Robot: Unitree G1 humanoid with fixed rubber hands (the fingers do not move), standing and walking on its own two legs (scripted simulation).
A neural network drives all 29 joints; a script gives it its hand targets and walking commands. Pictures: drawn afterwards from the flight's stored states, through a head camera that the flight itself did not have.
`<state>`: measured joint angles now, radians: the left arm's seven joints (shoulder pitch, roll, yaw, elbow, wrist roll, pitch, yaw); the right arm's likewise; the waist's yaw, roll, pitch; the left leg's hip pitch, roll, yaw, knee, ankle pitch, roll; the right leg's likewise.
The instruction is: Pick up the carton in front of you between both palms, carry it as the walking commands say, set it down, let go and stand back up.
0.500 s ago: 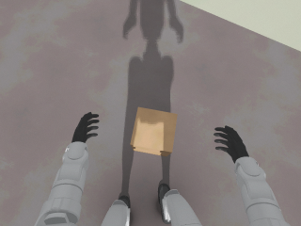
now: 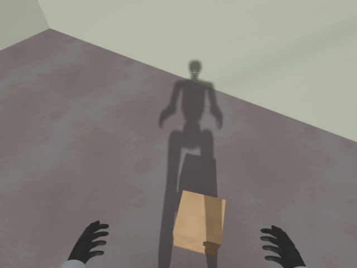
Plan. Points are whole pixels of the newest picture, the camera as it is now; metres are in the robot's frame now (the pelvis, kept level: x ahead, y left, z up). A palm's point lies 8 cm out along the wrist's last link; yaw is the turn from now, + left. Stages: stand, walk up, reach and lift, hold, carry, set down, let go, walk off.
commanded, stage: let go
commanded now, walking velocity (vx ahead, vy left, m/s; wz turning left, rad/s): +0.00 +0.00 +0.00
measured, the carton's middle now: (198, 223) +0.42 -0.08 -0.65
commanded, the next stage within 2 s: stand in 0.38 s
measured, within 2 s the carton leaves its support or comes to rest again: neither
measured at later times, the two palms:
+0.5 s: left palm out of the picture +0.14 +0.24 -0.08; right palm out of the picture +0.16 -0.28 -0.08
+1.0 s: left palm out of the picture +0.12 +0.26 -0.09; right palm out of the picture +0.15 -0.31 -0.10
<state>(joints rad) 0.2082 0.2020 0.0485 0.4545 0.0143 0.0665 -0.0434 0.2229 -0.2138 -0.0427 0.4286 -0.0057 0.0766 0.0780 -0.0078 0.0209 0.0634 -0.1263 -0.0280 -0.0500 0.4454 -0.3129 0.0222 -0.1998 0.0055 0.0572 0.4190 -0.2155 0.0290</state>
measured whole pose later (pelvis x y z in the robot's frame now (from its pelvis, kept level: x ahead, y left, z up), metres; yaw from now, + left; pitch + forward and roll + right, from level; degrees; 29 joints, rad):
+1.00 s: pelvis +0.01 -0.03 +0.00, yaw +2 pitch -1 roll +0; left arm 0.16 0.32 0.04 0.82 0.03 0.00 0.02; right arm 0.19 -0.35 -0.03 0.75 -0.03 0.01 -0.03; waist 0.01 0.04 0.02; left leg -0.12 0.00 -0.09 0.48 -0.35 -0.02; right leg -0.21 0.03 0.00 0.50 -0.28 -0.02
